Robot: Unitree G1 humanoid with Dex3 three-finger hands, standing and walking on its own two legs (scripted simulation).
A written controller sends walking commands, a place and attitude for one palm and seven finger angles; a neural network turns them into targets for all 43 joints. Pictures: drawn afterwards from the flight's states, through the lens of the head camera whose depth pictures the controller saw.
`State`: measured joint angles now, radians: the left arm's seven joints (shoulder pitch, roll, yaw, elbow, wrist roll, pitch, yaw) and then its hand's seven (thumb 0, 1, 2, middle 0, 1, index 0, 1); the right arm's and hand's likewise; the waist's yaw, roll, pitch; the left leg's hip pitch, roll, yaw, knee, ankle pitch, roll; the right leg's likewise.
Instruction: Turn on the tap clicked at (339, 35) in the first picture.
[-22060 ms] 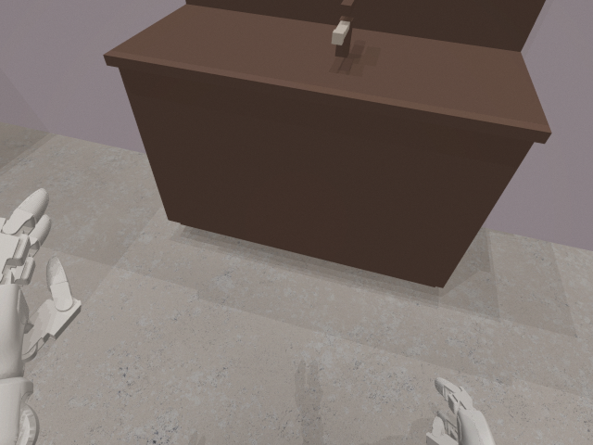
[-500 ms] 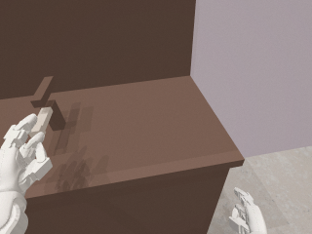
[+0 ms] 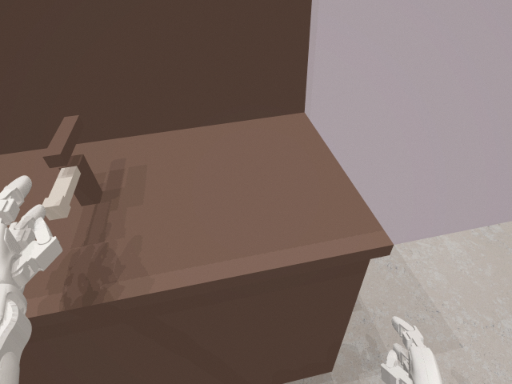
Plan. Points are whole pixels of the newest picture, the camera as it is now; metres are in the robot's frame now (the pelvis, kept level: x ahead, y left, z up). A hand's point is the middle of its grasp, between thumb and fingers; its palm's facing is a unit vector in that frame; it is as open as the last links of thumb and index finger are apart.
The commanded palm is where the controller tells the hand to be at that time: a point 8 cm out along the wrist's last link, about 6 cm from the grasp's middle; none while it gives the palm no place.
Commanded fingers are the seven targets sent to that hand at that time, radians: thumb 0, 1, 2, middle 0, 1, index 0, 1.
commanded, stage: reach beside the lever's end, fingers flat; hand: left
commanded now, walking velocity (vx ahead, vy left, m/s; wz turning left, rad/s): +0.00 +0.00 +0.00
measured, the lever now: (56, 207) +0.32 +0.37 +0.14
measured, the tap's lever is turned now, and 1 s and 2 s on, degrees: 0 0 4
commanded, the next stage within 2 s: push the lever round in 1.54 s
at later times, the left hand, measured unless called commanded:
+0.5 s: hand (43, 238) +0.24 +0.33 +0.16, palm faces +0.53 -0.84 -0.11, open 7.6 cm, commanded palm +0.20 +0.37 +0.16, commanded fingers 0.00 0.90 0.90 -0.17 -0.20 -0.17 -0.20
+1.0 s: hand (29, 226) +0.27 +0.38 +0.14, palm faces +0.56 -0.82 -0.12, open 7.8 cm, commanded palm +0.24 +0.41 +0.14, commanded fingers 0.00 0.90 0.90 -0.15 -0.15 -0.15 -0.15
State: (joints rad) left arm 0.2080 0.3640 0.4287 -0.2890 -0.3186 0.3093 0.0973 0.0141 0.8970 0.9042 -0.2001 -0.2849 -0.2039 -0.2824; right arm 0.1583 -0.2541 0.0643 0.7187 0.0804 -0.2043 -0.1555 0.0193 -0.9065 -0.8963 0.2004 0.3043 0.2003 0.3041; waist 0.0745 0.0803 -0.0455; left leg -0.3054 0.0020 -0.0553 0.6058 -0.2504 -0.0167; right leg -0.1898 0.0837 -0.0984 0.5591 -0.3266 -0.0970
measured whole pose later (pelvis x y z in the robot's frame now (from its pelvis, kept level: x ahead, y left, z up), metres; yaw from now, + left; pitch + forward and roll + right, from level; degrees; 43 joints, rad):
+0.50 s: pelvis +0.00 +0.02 +0.00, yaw +0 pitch -2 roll -1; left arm 0.13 0.35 0.43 -0.15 -0.28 0.23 0.07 0.01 0.90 0.90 -0.18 -0.22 -0.18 -0.22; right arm 0.15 -0.24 0.07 0.71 0.07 -0.21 -0.15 0.02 -0.91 -0.90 0.20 0.30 0.20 0.30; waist 0.08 0.06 -0.03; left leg -0.29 -0.03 -0.04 0.56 -0.23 0.02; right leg -0.19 0.05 -0.09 0.54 -0.32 -0.06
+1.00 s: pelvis +0.00 +0.02 +0.00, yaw +1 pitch +0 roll -1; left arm -0.09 0.47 0.53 0.26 -0.25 0.11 -0.03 0.01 0.89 0.91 -0.16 -0.16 -0.16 -0.16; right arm 0.22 -0.28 0.05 0.73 0.07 -0.18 -0.15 0.02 -0.91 -0.90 0.20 0.30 0.20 0.30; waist 0.05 0.05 -0.03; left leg -0.36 -0.03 -0.05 0.59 -0.23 0.02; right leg -0.24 0.06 -0.10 0.54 -0.30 -0.07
